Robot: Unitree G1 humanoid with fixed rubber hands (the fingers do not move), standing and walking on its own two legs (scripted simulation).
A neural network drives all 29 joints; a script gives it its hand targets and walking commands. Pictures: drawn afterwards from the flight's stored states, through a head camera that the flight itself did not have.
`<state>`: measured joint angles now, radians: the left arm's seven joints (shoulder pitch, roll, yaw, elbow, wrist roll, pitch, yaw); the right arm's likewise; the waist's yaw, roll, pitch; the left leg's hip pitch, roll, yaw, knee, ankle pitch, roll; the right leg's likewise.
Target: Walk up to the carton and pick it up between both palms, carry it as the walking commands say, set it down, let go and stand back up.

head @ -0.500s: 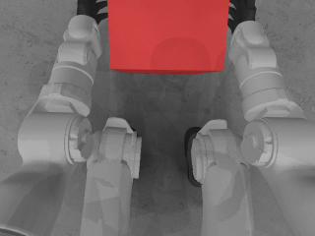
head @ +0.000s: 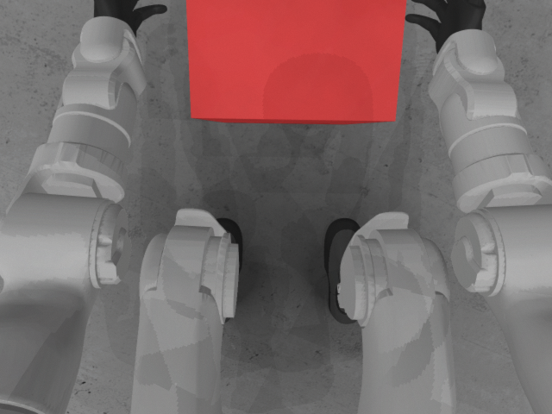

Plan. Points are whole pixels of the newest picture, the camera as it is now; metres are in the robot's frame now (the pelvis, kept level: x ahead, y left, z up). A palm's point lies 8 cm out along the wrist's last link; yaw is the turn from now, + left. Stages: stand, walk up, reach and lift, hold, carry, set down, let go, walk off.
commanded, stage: set down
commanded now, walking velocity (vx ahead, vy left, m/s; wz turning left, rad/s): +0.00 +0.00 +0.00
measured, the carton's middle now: (289, 44) +0.52 +0.00 -0.25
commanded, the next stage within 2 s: let go in 1.28 s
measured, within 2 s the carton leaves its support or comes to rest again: neither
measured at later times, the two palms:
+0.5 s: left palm out of the picture +0.54 +0.20 -0.02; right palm out of the picture +0.53 -0.18 -0.02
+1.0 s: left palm out of the picture +0.54 +0.21 +0.13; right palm out of the picture +0.53 -0.19 +0.13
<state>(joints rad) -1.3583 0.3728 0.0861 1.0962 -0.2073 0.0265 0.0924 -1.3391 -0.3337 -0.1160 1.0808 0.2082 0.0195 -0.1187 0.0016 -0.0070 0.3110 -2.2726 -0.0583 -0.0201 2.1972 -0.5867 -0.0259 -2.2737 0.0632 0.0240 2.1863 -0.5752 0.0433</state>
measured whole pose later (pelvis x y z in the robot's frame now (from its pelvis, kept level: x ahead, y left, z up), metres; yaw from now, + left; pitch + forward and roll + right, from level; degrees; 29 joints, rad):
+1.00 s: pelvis +0.03 +0.00 +0.23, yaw +0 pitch +46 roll +0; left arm -1.07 0.28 0.28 0.86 -0.02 0.13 0.00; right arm -1.03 -0.23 -0.27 0.80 0.04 0.14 -0.05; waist 0.00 0.00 -0.08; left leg -1.73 -0.05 -0.05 1.33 -0.41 -0.01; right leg -1.73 0.05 0.05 1.32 -0.40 0.03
